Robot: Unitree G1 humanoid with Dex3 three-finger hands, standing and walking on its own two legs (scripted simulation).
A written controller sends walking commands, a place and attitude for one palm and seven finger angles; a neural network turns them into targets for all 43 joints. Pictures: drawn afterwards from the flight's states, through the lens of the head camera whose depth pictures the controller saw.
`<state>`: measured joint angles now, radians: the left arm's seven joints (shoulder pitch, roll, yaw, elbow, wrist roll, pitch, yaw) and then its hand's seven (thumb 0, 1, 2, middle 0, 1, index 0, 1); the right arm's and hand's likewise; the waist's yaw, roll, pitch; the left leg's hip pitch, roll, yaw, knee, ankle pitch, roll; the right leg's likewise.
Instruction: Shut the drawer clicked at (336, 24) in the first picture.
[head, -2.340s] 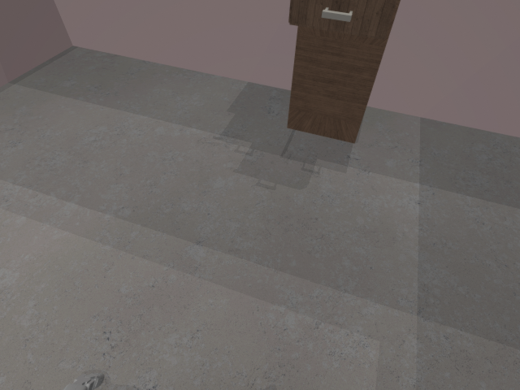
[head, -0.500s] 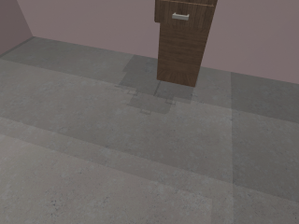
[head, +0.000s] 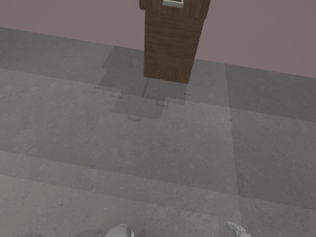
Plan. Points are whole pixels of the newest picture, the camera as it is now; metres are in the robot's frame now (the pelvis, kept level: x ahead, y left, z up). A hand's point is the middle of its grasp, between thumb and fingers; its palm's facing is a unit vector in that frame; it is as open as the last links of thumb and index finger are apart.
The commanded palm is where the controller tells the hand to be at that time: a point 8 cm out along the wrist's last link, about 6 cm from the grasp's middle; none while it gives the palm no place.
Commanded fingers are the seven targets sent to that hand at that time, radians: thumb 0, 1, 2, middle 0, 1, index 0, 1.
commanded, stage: walk to a spot facing it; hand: left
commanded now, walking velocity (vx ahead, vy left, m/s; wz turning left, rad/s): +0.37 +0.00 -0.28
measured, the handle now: (173, 2) +1.20 +0.04 +0.07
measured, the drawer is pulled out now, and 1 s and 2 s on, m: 0.30 0.30 0.30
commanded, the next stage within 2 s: turn to face it in 1.18 s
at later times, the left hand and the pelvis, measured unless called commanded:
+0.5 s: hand (127, 163) +0.35 +0.13 -0.14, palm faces -0.18 -0.96 -0.20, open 7.4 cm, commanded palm none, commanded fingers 0.00 0.90 0.90 -0.20 -0.30 -0.20 -0.30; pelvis +0.20 -0.02 +0.01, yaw -9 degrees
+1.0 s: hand (119, 134) +0.47 +0.19 -0.16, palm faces -0.20 -0.97 -0.13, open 7.4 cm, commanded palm none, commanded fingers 0.00 0.90 0.90 -0.20 -0.30 -0.20 -0.30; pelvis +0.43 +0.01 +0.03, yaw -15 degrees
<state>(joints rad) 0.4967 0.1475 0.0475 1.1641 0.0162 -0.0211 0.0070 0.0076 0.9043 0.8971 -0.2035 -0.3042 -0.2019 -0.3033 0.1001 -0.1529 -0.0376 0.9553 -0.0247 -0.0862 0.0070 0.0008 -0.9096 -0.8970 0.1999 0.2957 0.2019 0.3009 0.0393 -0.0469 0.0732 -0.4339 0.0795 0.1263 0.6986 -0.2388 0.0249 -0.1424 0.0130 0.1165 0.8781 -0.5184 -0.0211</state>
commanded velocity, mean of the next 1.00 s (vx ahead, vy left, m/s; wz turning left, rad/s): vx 0.37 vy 0.00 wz -0.22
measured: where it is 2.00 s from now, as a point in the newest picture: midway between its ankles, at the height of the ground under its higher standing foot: (172, 164)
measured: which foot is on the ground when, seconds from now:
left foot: down 0.00-0.44, up 0.46-0.76, down 0.78-1.00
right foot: up 0.00-0.40, down 0.42-0.80, up 0.82-1.00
